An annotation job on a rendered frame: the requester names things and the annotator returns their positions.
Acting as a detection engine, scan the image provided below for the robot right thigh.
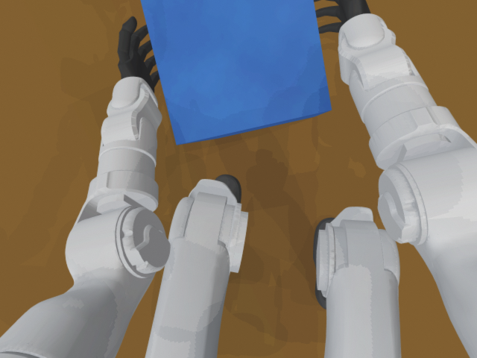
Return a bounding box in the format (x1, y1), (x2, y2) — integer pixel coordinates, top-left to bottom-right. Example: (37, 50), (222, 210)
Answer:
(316, 219), (402, 358)

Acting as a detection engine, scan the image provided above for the robot left upper arm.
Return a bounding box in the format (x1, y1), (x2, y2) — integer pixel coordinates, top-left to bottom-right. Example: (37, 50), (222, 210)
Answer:
(0, 206), (171, 358)

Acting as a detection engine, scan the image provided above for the robot right upper arm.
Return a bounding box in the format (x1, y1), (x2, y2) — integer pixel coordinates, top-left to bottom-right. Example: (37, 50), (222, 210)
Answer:
(378, 147), (477, 358)

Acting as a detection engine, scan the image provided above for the robot left hand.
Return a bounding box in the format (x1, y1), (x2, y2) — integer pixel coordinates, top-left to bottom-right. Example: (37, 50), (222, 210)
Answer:
(118, 16), (160, 92)

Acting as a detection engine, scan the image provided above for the robot right forearm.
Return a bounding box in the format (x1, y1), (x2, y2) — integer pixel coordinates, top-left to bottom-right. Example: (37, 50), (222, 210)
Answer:
(338, 13), (477, 170)

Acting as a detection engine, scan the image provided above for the robot right hand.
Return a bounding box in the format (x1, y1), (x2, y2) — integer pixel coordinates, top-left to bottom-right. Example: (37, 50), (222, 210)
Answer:
(314, 0), (370, 34)

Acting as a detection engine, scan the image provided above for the robot left forearm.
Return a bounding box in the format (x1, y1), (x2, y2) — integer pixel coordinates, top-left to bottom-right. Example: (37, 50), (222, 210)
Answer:
(73, 77), (162, 227)

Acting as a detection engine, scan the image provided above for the carton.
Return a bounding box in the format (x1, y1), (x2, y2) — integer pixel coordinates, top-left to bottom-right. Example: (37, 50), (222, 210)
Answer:
(141, 0), (332, 145)

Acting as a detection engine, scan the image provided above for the robot right foot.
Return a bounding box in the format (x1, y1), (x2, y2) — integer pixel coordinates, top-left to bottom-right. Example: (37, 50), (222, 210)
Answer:
(313, 218), (335, 310)

